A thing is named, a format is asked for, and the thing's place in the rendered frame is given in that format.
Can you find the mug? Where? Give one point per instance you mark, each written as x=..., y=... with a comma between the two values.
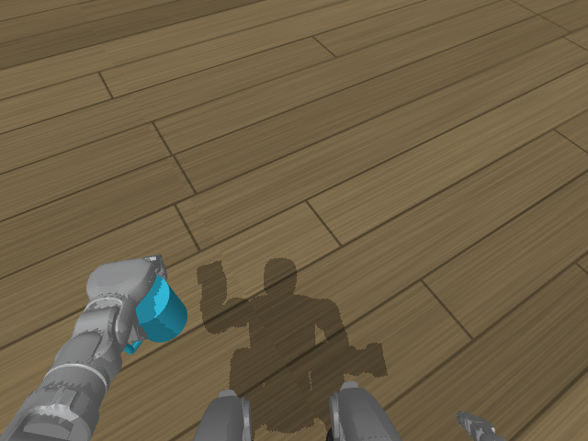
x=161, y=313

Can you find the right robot hand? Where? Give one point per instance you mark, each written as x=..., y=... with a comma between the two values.
x=479, y=428

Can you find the left robot hand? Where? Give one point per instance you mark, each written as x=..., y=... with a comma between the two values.
x=131, y=279

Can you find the left robot arm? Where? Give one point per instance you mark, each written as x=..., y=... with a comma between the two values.
x=65, y=405

